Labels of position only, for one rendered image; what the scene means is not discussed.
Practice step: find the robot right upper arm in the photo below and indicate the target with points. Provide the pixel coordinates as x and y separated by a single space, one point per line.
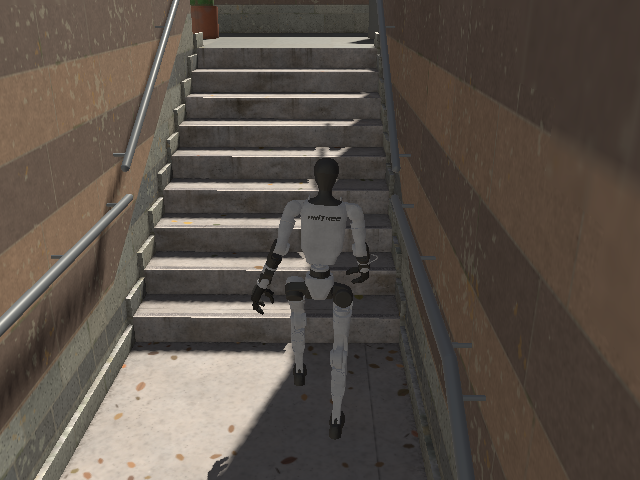
355 213

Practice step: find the left robot shin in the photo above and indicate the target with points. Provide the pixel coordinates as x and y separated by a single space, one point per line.
298 344

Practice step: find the robot right hand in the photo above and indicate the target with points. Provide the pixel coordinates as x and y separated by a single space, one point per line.
362 278

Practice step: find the robot left forearm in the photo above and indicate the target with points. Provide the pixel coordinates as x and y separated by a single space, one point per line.
270 267

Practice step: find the robot left upper arm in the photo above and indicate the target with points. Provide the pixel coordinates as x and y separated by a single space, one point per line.
287 222

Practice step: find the robot torso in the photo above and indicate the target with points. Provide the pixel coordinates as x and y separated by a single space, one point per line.
322 237

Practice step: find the robot right forearm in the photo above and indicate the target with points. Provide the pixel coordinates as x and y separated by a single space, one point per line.
364 262

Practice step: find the robot left hand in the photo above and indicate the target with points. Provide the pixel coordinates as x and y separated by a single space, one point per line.
256 295

